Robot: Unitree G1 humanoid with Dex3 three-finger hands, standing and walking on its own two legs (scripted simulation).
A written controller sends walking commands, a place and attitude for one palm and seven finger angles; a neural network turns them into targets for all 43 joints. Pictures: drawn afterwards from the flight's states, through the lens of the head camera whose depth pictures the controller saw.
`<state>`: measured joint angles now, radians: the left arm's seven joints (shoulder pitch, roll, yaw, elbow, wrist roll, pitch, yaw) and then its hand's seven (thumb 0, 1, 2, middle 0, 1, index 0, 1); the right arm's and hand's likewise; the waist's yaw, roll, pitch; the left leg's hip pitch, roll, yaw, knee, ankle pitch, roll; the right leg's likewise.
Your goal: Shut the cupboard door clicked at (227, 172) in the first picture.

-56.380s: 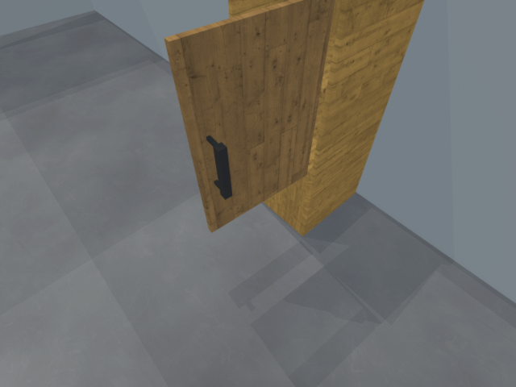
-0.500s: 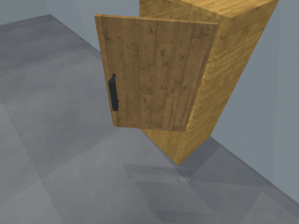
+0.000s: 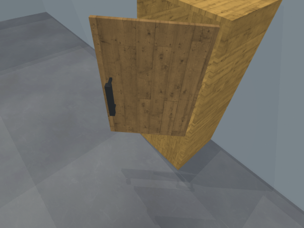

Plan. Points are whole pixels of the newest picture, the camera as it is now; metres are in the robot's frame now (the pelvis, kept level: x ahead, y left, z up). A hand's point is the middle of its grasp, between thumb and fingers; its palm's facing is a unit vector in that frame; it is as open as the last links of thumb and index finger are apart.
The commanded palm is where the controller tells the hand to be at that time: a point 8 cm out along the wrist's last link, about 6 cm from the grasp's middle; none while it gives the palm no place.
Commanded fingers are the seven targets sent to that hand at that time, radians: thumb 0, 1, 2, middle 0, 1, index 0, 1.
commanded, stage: look again from close up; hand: left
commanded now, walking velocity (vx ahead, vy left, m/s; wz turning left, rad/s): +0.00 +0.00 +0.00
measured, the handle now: (111, 97) +0.61 +0.21 -0.07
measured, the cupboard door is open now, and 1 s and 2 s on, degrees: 44 44 44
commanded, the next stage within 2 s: raise the hand and make a fist in 0.06 s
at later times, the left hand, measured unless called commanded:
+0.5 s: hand (107, 204) +0.19 +0.13 -0.05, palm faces -0.03 -1.00 +0.08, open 6.6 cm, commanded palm +0.12 +0.20 -0.08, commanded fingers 0.00 0.90 0.90 -0.51 -0.64 -0.51 -0.64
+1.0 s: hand (100, 209) +0.19 +0.15 -0.09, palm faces +0.05 -1.00 -0.02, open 4.2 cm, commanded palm +0.15 +0.20 -0.08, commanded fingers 0.00 0.90 0.90 -0.97 -1.14 -0.97 -1.14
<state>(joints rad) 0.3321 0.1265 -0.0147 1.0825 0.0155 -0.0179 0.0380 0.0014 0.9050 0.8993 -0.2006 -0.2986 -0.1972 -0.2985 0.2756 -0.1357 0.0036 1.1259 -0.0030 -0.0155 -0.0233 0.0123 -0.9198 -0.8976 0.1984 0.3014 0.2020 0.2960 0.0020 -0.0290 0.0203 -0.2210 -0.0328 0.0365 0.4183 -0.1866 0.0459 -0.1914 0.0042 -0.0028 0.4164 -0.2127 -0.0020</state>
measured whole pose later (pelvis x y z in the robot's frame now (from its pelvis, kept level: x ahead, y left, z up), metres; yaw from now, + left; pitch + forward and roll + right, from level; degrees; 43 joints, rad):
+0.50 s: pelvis +0.00 -0.01 -0.07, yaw +1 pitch +11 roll +1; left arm 0.42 0.12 0.04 0.17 -0.21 -0.60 -0.25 0.00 0.92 0.90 -0.34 -0.46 -0.34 -0.46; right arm 0.19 -0.24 -0.07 0.60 0.00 -0.30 0.03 0.02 -0.91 -0.90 0.20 0.30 0.20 0.30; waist -0.02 -0.07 -0.15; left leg -0.76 -0.03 0.04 1.02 -0.45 0.03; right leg -0.74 0.00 -0.02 1.05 -0.50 -0.02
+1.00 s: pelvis -0.01 -0.04 -0.12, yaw +1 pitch +18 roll -1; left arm 0.49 0.21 0.16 -0.08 -0.29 -0.28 -0.26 0.02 0.90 0.90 -0.79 -0.95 -0.79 -0.95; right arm 0.25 -0.18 -0.02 0.52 0.03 -0.13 -0.05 0.02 -0.90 -0.90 0.20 0.30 0.21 0.30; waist 0.02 0.02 -0.17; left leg -1.06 0.01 -0.02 1.30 -0.56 -0.01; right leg -1.02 0.04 -0.08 1.29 -0.60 -0.06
